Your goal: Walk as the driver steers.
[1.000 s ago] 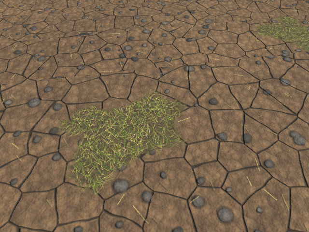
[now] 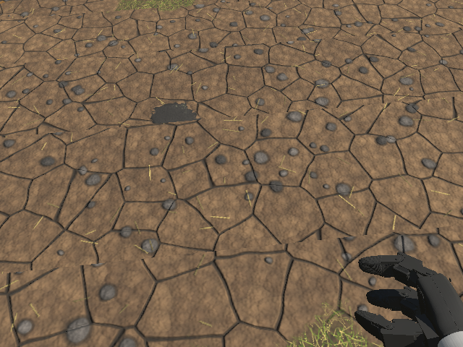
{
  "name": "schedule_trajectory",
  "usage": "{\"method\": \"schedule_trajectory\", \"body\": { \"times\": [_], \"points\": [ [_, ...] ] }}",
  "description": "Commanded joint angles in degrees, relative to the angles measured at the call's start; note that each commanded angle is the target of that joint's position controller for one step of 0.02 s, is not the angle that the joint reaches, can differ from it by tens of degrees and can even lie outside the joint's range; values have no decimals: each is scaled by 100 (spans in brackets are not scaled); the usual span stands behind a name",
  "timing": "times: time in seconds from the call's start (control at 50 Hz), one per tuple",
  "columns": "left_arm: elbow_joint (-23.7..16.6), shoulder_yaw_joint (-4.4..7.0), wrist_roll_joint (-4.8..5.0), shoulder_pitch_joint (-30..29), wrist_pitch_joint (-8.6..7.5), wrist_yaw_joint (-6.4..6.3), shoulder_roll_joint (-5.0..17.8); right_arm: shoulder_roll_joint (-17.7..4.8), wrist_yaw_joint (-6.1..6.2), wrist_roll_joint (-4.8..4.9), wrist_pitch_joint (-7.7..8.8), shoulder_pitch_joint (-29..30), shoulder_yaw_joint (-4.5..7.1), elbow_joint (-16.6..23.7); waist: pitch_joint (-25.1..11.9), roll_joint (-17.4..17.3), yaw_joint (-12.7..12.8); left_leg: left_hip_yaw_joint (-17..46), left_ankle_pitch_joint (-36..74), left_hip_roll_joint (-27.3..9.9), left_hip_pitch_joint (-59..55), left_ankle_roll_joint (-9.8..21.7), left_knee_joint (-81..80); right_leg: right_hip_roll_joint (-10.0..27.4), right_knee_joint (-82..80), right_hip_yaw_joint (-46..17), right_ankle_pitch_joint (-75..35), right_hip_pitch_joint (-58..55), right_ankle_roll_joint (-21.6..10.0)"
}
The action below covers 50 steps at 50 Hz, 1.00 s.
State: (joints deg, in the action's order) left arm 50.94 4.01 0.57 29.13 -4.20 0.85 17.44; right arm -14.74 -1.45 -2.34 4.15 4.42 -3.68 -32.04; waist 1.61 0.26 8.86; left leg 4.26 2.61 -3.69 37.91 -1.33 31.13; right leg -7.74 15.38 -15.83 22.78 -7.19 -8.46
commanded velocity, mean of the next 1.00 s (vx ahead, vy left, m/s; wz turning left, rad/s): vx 0.56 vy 0.00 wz -0.56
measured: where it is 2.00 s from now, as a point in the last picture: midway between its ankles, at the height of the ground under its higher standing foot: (366, 148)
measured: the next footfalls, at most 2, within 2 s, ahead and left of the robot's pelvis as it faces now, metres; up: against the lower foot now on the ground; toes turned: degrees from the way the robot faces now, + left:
left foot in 0.04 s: +0.25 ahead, +0.17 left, +0.00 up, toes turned -6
right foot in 0.46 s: +0.46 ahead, -0.14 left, +0.00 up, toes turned -26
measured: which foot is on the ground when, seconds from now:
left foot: up 0.00-0.02, down 0.04-0.48, up 0.50-0.80, down 0.82-1.00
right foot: down 0.00-0.04, up 0.06-0.44, down 0.46-0.82, up 0.84-1.00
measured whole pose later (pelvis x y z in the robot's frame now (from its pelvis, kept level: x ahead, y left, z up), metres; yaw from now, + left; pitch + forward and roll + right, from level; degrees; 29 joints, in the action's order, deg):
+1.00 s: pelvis +0.58 -0.05 +0.02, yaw -31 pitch +2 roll -2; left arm 38.5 2.0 -2.9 5.6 -1.5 1.2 16.4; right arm -13.4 -0.6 0.2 1.9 -32.1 1.3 -44.7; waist -3.9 2.2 -5.4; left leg 3.9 -17.0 3.7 12.1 4.4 27.0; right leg 0.7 56.7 -2.3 9.6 33.8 1.3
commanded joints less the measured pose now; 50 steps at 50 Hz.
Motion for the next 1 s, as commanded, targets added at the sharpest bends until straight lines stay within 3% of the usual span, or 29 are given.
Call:
{"method": "schedule_trajectory", "body": {
  "times": [0.02, 0.04, 0.06, 0.08, 0.1, 0.14, 0.16, 0.2, 0.26, 0.3, 0.34, 0.42, 0.46, 0.48, 0.5, 0.52, 0.54, 0.56, 0.6, 0.66, 0.68, 0.76, 0.8, 0.82, 0.84, 0.86, 0.88, 0.92, 1.0],
  "points": [
    [-357, 338, -58, -393, -67, -68, 1446, -1112, 187, 75, 109, -1388, 481, -70, -984, 312, -1240, -329, -669, 546, -3572, 139, -221, 784, 2041, -583, -5601, 1480, 43],
    [-459, 319, -60, -703, -126, -56, 1301, -1430, 303, -3, 158, -2544, 632, -326, -1476, 255, -1818, 66, -1061, 9, -4882, 255, -87, 508, 3473, -441, -4847, 2183, 172],
    [-656, 71, -67, -687, -156, -125, 247, -1774, 408, -197, 179, -3601, 754, -529, -2129, -910, -1866, 1471, -673, -1813, -6221, 378, 148, 142, 5443, 235, 57, 3271, 192],
    [-1045, -18, 229, 45, -59, -187, 222, -2158, 341, -204, 96, -3099, 884, -466, -3223, -2499, -1245, 4294, -27, -2984, -6945, 1222, -547, -140, 7000, 834, 1058, 4511, 417],
    [-828, 77, 1, -536, 90, -277, 775, -1368, 306, -136, 26, -2531, 787, -269, -2388, -930, -1335, 3279, 460, -2428, -6160, 1110, -575, 479, 6935, 971, 382, 4921, 407],
    [-948, 137, -127, -1355, 226, -162, 714, -600, 264, -112, 9, -2287, 568, -461, -1100, -222, -1327, 1316, 2272, -1766, -4922, 913, -497, 727, 6492, 1210, 18, 5044, 559],
    [-1037, -361, -674, -1007, -219, 299, -225, 23, 306, 107, 155, -2734, 297, -709, -1627, -1030, -1263, 980, 3423, -1726, -5009, 1640, -414, 1011, 6656, 886, 29, 5145, 808],
    [-1294, -486, -460, -1705, -387, 615, -367, -267, 475, -64, 267, -2253, 449, -861, -1198, -500, -1115, 412, 3863, -1623, -4306, 1587, -686, 1272, 5907, 1204, 641, 5273, 1119],
    [-1365, -576, -435, -1850, -292, 681, -198, -938, 557, -6, 352, -1519, 741, -791, -715, -595, -750, -685, 3404, -1247, -3035, 1292, -1630, 1511, 3938, 1603, -137, 4356, 1292],
    [-1156, -605, -329, -1632, -166, 896, -83, -1252, 470, -228, 415, -1190, 860, -610, -540, -324, -575, -1168, 3418, -1189, -2656, 1137, -1955, 1416, 3249, 1594, -1443, 3791, 1056],
    [-1058, -471, -239, -1535, -79, 1005, 270, -1435, 441, -304, 528, -906, 939, -467, -407, -265, -425, -1564, 3170, -1165, -2633, 1026, -1918, 1294, 3039, 1465, -2044, 3525, 886],
    [-1057, -77, -186, -1429, -29, 862, 908, -1756, 474, -240, 598, -1007, 1048, -317, -283, -330, -408, -2117, 3582, -1013, -3063, 636, -922, 763, 2524, 1825, -1949, 2769, 719],
    [-924, 243, -157, -709, -181, 592, 1399, -1643, 405, -192, 603, -1404, 987, -353, -546, 22, -223, -2080, 3407, -721, -2447, 79, 662, 170, 1940, 1818, -2782, 1060, 152],
    [-895, 395, -374, -132, -291, 255, 1847, -994, 229, -212, 567, -2163, 795, -518, -1382, 1241, -340, -2038, -678, -55, -1596, -617, 2477, 805, 1656, 462, -6595, -572, -985],
    [-955, 420, -481, 142, -98, 180, 2036, -364, 12, -402, 477, -3403, 580, -437, -3637, 1133, -949, -736, -4469, 484, -755, -1054, 4226, 2385, 1696, -2297, -7006, -2737, -2704],
    [-645, 351, -517, 353, -168, 115, 1463, -532, -119, -6, 359, -1918, 525, -245, -1972, 368, 23, 258, -4126, 549, 719, -834, 4725, 2392, 896, -2934, -4075, -1834, -1955],
    [-550, 272, -331, 224, -261, 82, 1006, -792, -62, -4, 286, -893, 535, -74, -635, 66, 299, 454, -3943, 372, 1401, -626, 4700, 1980, 549, -2292, -952, -571, -1295],
    [-651, 45, -209, -436, -276, 90, 538, -944, 75, -198, 198, -1116, 580, -96, -516, 32, -203, 464, -3349, 197, 1103, -390, 4261, 1681, 164, -2298, 864, 531, -1052],
    [-915, -252, -269, -1581, -311, 156, 279, -609, 257, -442, 65, -1635, 419, -183, -277, 471, -1032, 464, -3326, 43, -515, -231, 3657, 1320, -370, -2129, 1152, 3103, -909],
    [-1293, -143, -279, -2564, -386, 95, 783, -683, 122, -44, -229, -2637, 390, -474, -502, 232, -1484, -258, -2913, 55, -2436, -423, 2973, 1041, -355, -767, 974, 4986, -233],
    [-884, 203, -168, -1776, -3, 51, 1393, -809, 96, 140, -260, -2257, 519, -247, -745, 552, -1340, -694, -2322, -66, -2266, -225, 2101, 904, -300, -364, 219, 4263, -384],
    [-916, 202, -96, -1224, 322, 162, 1029, -566, 32, 262, -342, -1868, 432, -204, -535, 782, -789, -914, -1880, 30, -2453, 72, 1062, 1277, -32, -367, 1535, 3845, -138],
    [-1000, 172, -163, -1520, 347, 71, 885, -539, 14, 193, -370, -2724, 497, -507, -371, 275, -1218, -1085, -2078, 422, -3353, 222, 699, 1237, 638, 95, 1732, 4310, 50],
    [-1101, 120, -285, -1990, 361, 4, 623, -634, 32, 151, -347, -3663, 553, -861, -87, -508, -1658, -641, -2667, 364, -3711, 311, 189, 948, 2060, 657, 1521, 4704, 184],
    [-1338, -75, -351, -2537, 303, -9, -54, -833, 71, 111, -265, -4256, 578, -1024, 376, -1608, -1914, 1567, -4419, -732, -3457, 579, -765, 502, 4815, 1522, 858, 5619, 451],
    [-1809, -183, -352, -2251, 207, 14, -208, -1159, 46, 228, -289, -3506, 647, -715, 755, -1879, -1219, 4627, -5435, -1452, -3154, 871, -2440, 279, 5152, 1357, 476, 6657, 607],
    [-1756, -147, -447, -2148, 143, 5, 36, -1219, 55, 229, -267, -3009, 740, -523, 859, -1044, -924, 5005, -5921, -1678, -2957, 1102, -2725, 724, 5325, 1061, -333, 6643, 711],
    [-1618, -51, -462, -2190, 117, -13, 446, -1056, 58, 173, -163, -2864, 785, -523, 529, -517, -901, 3505, -4363, -1026, -2745, 1179, -2215, 987, 4789, 1090, -1046, 5837, 871],
    [-1717, -128, -275, -2873, 246, 42, 300, -676, 150, 334, -50, -3597, 743, -919, 240, -639, -1229, 2274, -2104, -405, -3160, 1307, -2260, 975, 3574, 1240, -1774, 5238, 1112]
  ]
}}
Velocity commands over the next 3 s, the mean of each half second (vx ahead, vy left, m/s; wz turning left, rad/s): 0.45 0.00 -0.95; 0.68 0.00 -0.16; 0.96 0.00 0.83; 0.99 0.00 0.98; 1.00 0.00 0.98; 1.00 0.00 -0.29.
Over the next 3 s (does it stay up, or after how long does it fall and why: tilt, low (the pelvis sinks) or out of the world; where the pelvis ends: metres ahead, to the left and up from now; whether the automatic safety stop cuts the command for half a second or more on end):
stays up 2.26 0.19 -0.34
